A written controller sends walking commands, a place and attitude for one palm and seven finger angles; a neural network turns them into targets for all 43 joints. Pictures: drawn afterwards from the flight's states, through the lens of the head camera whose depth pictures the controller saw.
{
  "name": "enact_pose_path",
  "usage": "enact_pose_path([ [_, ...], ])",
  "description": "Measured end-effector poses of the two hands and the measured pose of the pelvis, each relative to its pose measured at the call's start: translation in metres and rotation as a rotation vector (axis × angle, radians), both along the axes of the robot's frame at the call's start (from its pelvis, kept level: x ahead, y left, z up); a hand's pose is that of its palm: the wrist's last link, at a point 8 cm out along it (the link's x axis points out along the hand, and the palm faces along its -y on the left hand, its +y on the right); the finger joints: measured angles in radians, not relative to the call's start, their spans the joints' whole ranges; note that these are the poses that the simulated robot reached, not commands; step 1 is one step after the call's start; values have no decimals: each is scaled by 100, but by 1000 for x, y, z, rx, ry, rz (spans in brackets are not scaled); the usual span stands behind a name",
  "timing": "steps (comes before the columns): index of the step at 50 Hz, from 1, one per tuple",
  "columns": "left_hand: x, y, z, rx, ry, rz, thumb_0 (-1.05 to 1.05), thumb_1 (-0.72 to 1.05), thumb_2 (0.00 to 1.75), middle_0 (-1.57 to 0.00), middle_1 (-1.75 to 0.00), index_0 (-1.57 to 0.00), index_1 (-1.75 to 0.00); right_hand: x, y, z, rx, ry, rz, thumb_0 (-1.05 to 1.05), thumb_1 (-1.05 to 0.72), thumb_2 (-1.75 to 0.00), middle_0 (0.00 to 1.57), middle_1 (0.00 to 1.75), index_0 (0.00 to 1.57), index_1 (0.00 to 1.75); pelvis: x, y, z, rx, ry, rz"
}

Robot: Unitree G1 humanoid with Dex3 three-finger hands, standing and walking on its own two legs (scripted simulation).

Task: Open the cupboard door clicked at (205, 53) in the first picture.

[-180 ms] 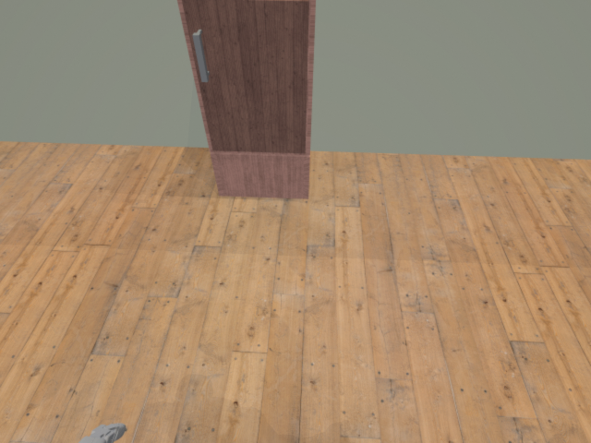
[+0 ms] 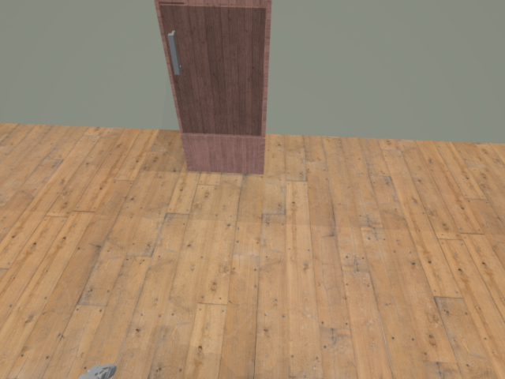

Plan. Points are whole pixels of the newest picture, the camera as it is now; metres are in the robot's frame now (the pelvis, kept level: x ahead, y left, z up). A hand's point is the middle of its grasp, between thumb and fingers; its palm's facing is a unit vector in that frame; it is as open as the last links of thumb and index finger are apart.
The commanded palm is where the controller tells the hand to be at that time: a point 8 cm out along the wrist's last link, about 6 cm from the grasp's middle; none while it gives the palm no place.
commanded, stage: stand and wait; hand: left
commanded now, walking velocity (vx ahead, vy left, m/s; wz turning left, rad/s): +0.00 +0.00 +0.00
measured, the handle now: (175, 52) +1.31 +0.40 -0.05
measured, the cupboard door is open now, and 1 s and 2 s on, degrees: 0 0 0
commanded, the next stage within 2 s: look at it before walking up in 0.64 s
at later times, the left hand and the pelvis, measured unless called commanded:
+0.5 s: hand out of the picture +0.05 +0.25 -0.15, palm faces -0.01 -0.94 -0.34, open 7.4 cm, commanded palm none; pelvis -0.01 +0.00 +0.01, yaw +0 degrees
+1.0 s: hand out of the picture +0.04 +0.25 -0.15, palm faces -0.02 -0.94 -0.33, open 7.4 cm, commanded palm none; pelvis -0.02 +0.01 +0.01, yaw +0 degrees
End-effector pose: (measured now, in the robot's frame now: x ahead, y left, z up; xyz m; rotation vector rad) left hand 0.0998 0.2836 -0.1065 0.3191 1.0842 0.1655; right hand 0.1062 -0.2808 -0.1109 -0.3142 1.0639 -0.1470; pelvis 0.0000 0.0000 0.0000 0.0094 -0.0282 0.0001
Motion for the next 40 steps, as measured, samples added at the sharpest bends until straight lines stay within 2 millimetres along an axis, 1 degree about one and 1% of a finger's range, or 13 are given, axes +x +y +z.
enact_pose_path([
  [5,-12,-1,-3,-7,30,14,0,90,90,-20,-30,-20,-30,-6,-1,0,-3,22,-2,1,-91,-90,20,30,20,30,-3,-1,2,-1,-1,1],
  [13,-36,5,-7,-1,96,41,1,90,90,-20,-30,-20,-30,-28,-7,-2,-17,89,-22,1,-91,-90,20,30,20,30,-6,-1,3,-4,-3,3],
  [19,-48,10,-7,8,124,54,1,91,90,-20,-30,-20,-30,-42,-10,-4,-23,126,-37,1,-91,-90,20,30,20,30,-8,0,4,-5,-7,3],
  [26,-51,13,-6,11,124,55,1,91,90,-20,-30,-20,-30,-50,-10,-3,-22,135,-46,1,-91,-90,20,30,20,30,-12,1,5,-6,-14,1],
  [35,-49,13,-5,5,100,50,0,91,90,-20,-30,-20,-30,-53,-6,-2,-18,124,-43,1,-91,-90,20,30,20,30,-16,3,6,-6,-20,3],
  [40,-51,13,-5,2,98,48,0,91,90,-20,-30,-20,-30,-54,-5,-1,-16,123,-42,1,-91,-90,20,30,20,30,-19,4,7,-6,-20,4],
])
